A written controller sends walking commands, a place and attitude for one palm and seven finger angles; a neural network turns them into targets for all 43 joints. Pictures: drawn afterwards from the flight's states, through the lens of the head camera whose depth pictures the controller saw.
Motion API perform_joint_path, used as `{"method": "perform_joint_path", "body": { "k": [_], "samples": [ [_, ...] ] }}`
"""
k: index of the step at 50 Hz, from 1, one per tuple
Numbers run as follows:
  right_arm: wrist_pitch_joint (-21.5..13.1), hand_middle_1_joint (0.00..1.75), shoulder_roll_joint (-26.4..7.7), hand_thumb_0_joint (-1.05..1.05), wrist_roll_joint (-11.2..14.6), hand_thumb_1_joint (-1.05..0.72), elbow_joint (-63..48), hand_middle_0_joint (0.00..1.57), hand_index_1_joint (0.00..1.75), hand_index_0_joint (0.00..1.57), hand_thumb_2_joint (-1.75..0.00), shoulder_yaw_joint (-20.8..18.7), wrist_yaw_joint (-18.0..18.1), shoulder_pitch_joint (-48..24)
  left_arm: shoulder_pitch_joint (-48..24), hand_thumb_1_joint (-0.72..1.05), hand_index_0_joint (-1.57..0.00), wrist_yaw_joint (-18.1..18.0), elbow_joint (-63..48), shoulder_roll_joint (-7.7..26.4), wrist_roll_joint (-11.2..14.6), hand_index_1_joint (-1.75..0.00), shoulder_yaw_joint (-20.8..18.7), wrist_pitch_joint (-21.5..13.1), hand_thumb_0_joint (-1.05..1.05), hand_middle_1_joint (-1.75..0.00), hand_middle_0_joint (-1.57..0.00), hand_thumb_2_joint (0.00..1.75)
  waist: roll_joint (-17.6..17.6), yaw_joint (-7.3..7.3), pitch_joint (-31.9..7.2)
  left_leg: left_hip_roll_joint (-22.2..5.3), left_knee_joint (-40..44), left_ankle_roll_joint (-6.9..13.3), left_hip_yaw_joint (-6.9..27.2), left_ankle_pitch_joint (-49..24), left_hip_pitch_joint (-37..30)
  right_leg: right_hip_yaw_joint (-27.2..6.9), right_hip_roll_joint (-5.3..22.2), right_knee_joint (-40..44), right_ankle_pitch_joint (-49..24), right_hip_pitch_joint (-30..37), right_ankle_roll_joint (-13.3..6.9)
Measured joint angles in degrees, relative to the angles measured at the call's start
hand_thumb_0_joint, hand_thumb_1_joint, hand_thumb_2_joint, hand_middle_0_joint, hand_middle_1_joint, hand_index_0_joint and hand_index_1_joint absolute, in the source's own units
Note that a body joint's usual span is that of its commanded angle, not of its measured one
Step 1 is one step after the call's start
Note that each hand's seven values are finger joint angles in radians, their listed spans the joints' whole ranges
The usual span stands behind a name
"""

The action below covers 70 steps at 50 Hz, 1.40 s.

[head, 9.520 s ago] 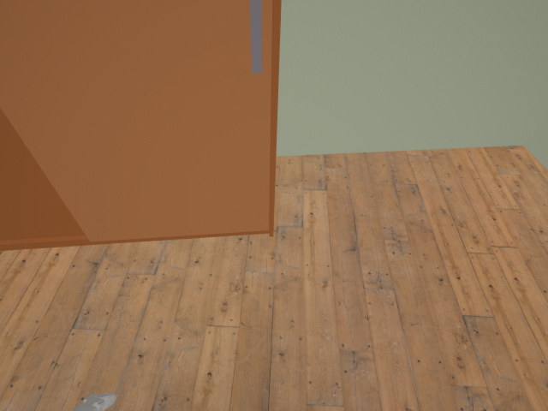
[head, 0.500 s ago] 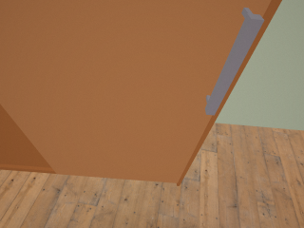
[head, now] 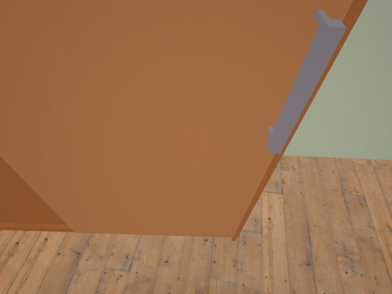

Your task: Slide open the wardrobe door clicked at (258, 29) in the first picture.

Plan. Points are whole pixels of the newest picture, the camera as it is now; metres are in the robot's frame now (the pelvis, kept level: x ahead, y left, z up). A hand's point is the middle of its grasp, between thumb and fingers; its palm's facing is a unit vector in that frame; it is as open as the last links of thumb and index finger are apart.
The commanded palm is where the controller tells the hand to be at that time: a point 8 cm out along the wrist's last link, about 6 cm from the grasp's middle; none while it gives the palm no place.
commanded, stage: look again from close up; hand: right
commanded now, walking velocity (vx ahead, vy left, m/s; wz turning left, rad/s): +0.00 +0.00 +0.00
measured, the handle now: (293, 93) +0.45 -0.15 +0.20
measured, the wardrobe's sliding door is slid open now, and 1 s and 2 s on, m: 0.00 0.00 0.00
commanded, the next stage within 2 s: raise the hand with hooked fingers in 0.84 s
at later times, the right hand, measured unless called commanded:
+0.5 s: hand out of the picture +0.02 -0.17 -0.17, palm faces +0.03 +0.97 -0.22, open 7.3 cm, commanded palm none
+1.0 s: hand out of the picture +0.04 -0.19 -0.16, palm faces +0.16 +0.96 -0.22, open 7.3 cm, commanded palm +0.10 -0.23 -0.06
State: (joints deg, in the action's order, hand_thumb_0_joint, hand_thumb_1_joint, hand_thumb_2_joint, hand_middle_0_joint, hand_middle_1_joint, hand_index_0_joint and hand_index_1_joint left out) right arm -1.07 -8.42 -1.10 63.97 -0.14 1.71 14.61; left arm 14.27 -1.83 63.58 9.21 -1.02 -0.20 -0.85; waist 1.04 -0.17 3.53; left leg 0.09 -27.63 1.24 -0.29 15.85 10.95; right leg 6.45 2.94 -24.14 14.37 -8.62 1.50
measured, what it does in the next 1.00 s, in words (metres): stands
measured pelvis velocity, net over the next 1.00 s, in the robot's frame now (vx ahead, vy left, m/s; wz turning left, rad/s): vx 0.00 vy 0.00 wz -0.01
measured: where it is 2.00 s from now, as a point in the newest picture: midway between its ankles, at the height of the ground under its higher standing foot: outside the picture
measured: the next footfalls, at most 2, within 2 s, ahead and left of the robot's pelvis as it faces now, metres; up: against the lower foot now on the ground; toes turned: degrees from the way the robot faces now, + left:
none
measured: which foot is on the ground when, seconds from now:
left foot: down 0.00-1.00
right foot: down 0.00-1.00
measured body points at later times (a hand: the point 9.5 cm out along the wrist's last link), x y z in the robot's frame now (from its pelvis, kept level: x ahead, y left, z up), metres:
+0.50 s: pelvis +0.01 +0.01 +0.00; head +0.03 +0.02 +0.45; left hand +0.00 +0.22 -0.17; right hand +0.02 -0.23 -0.15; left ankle -0.01 +0.10 -0.74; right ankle -0.02 -0.13 -0.74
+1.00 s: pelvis +0.00 +0.00 +0.00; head +0.03 +0.00 +0.45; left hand +0.02 +0.22 -0.16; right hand +0.03 -0.24 -0.14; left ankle -0.01 +0.10 -0.74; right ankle -0.02 -0.13 -0.74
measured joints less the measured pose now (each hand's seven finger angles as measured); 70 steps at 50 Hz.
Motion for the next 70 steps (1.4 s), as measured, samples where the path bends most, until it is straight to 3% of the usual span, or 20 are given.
{"method": "perform_joint_path", "body": {
  "k": [48, 50, 53, 56, 58, 60, 62, 65, 67, 70],
  "samples": [
    [-0.62, 0.3, 0.17, 0.0, 0.0, -0.92, 0.41, 0.2, 0.3, 0.2, -0.9, -0.21, 0.49, 0.38, 0.5, 0.91, -0.2, 0.03, 1.92, -1.1, 0.13, -0.3, 0.08, 0.17, 0.01, -0.3, -0.2, 0.9, -0.44, -0.15, 0.11, 0.37, 2.47, -0.05, -1.08, -0.64, -1.61, -0.94, 0.47, -0.27, 0.15, -0.08, 0.11],
    [5.54, 0.3, -0.59, 0.02, 4.71, -0.94, -19.54, 0.2, 0.3, 0.2, -0.9, -1.59, 1.19, 6.59, 2.61, 0.92, -0.2, -1.29, -3.06, -0.05, 1.64, -0.3, 0.99, -2.28, 0.01, -0.3, -0.2, 0.9, -0.37, -0.57, 0.46, 0.51, 0.85, -0.17, -0.94, -0.21, -0.68, -1.66, 0.49, -1.72, 1.37, -0.75, -0.03],
    [0.96, 0.31, -2.33, 0.03, 8.5, -0.93, -43.38, 0.21, 0.31, 0.2, -0.89, -2.04, 3.36, 11.35, 5.02, 0.92, -0.2, -3.23, -9.69, 1.94, 3.03, -0.3, 0.52, -9.69, 0.02, -0.3, -0.2, 0.9, -0.2, -0.18, -1.34, -0.77, -2.35, -0.44, -1.9, 1.57, 1.04, -2.77, -0.68, -4.11, 1.8, -2.79, -0.32],
    [-6.94, 0.34, -2.44, 0.03, 10.77, -0.89, -54.16, 0.2, 0.33, 0.2, -0.88, -3.61, 1.06, 7.88, 3.15, 0.92, -0.2, -3.25, -15.54, 4.64, 2.7, -0.3, -0.62, -13.83, 0.02, -0.3, -0.2, 0.9, 0.65, 1.56, -4.35, -1.93, -6.76, -0.93, -3.21, 3.34, 5.36, -4.2, -1.58, -9.06, 3.2, -8.02, -0.91],
    [-14.43, 0.36, -2.11, 0.02, 12.44, -0.85, -55.77, 0.2, 0.35, 0.2, -0.86, -5.2, -3.64, 4.63, 0.61, 0.92, -0.2, -2.27, -19.32, 5.7, 2.26, -0.3, -1.51, -14.99, 0.02, -0.3, -0.2, 0.9, 0.27, 1.95, -6.9, -2.27, -11.17, -1.01, -2.8, 4.79, 10.32, -3.91, -1.69, -13.11, 4.59, -12.67, -1.0],
    [-21.55, 0.38, -1.85, 0.01, 13.88, -0.81, -55.53, 0.2, 0.38, 0.2, -0.85, -6.45, -10.54, 2.78, -2.16, 0.91, -0.2, -0.7, -23.3, 6.15, 2.11, -0.3, -2.39, -15.12, 0.02, -0.3, -0.2, 0.9, -0.69, 2.09, -8.38, -2.28, -15.69, -0.93, -2.1, 6.35, 14.79, -3.35, -1.5, -17.37, 6.25, -16.75, -0.98],
    [-25.42, 0.41, -2.22, 0.01, 14.34, -0.76, -55.18, 0.21, 0.4, 0.2, -0.83, -7.09, -17.73, 2.97, -4.28, 0.91, -0.2, 0.65, -27.63, 6.55, 2.27, -0.3, -3.01, -14.54, 0.01, -0.3, -0.2, 0.9, -1.64, 1.99, -8.91, -2.2, -19.53, -0.9, -1.61, 7.78, 17.95, -3.05, -1.26, -21.14, 7.65, -19.71, -0.77],
    [-23.63, 0.45, -3.19, 0.0, 15.43, -0.69, -56.97, 0.22, 0.44, 0.21, -0.8, -7.39, -23.64, 6.95, -5.77, 0.91, -0.2, 0.92, -33.3, 6.92, 2.8, -0.3, -3.4, -13.05, 0.01, -0.3, -0.2, 0.9, -2.82, 1.08, -9.36, -2.14, -23.25, -1.04, -1.32, 9.4, 20.59, -2.92, -1.08, -25.06, 9.62, -22.34, -1.08],
    [-20.92, 0.48, -3.49, 0.0, 16.33, -0.64, -59.23, 0.22, 0.47, 0.22, -0.78, -7.94, -23.6, 10.46, -5.81, 0.91, -0.2, 0.43, -36.06, 7.02, 2.9, -0.3, -3.33, -12.19, 0.01, -0.3, -0.2, 0.9, -3.12, 0.22, -9.19, -2.06, -24.29, -1.01, -1.84, 10.0, 20.95, -3.49, -0.94, -26.77, 10.47, -23.23, -1.19],
    [-19.4, 0.52, -4.08, 0.01, 16.31, -0.56, -63.91, 0.23, 0.52, 0.23, -0.75, -8.99, -20.54, 14.21, -4.93, 0.91, -0.2, -0.38, -37.93, 6.79, 2.55, -0.3, -2.62, -11.97, 0.01, -0.3, -0.2, 0.9, -2.91, -1.2, -8.61, -1.91, -24.65, -0.94, -3.48, 10.36, 20.66, -5.18, -0.78, -28.82, 11.19, -24.37, -1.29]
  ]
}}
